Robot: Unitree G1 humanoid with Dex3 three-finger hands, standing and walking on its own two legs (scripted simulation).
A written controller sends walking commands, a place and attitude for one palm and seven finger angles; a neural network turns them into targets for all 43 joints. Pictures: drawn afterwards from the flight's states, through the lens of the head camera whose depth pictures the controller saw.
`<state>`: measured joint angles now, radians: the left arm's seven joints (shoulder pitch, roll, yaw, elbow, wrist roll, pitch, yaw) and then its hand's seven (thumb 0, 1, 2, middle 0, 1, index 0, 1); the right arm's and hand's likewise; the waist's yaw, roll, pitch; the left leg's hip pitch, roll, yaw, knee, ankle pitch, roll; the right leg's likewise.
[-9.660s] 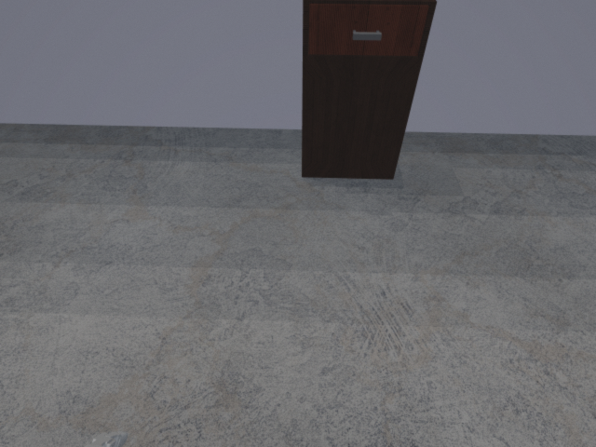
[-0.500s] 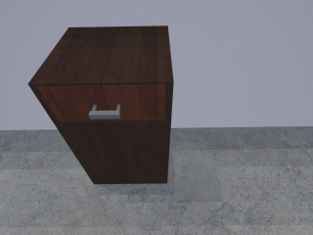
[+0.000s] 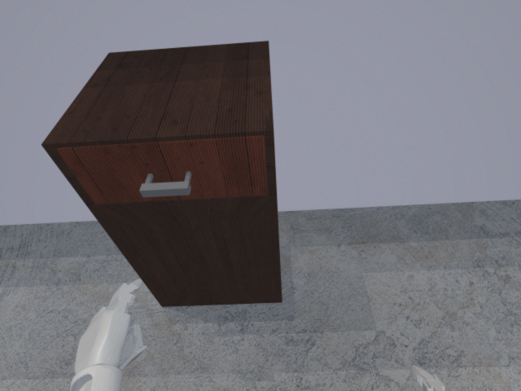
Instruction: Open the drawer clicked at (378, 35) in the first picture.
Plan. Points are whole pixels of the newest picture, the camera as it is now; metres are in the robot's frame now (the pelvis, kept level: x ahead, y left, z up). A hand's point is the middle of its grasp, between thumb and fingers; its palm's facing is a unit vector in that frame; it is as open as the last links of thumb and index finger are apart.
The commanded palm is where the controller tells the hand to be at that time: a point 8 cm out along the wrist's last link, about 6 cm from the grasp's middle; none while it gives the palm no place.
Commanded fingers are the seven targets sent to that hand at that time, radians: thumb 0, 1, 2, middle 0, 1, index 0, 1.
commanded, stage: raise the hand with hooked fingers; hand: left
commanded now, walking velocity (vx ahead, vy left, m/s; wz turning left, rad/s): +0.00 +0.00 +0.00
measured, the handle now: (167, 182) +0.54 +0.25 -0.02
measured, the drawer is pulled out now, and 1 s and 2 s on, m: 0.00 0.00 0.00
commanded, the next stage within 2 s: move the hooked fingers above the handle in 1.68 s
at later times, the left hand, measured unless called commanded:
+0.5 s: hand (129, 315) +0.23 +0.22 +0.01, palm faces +0.15 -0.02 -0.99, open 10.3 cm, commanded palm +0.19 +0.22 +0.04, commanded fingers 0.00 0.04 0.53 -0.26 -0.86 -0.26 -0.86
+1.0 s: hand (104, 270) +0.28 +0.26 +0.06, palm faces +0.14 -0.07 -0.99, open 13.1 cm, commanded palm +0.25 +0.25 +0.11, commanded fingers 0.00 -0.50 0.30 -0.30 -1.20 -0.30 -1.20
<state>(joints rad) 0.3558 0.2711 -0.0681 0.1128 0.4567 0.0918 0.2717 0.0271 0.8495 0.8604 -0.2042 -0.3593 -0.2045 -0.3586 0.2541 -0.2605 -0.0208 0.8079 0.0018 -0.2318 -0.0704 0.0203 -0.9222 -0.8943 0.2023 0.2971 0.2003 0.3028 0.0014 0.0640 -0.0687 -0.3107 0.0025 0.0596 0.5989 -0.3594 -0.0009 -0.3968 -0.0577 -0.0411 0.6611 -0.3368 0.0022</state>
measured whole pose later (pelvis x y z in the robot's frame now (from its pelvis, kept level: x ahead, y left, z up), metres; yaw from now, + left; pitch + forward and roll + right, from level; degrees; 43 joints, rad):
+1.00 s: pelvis -0.01 +0.02 +0.00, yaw -1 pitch +4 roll +0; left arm 0.04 0.39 -0.07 0.05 1.00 0.11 0.27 0.00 -0.32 0.37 -0.30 -1.09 -0.31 -1.09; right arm 0.11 -0.24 -0.04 0.62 -0.01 0.06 -0.02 0.01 -0.91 -0.89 0.20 0.30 0.20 0.30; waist 0.07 0.07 -0.06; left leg -0.34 -0.01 0.04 0.64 -0.37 0.02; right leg -0.41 -0.06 -0.03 0.65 -0.32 0.02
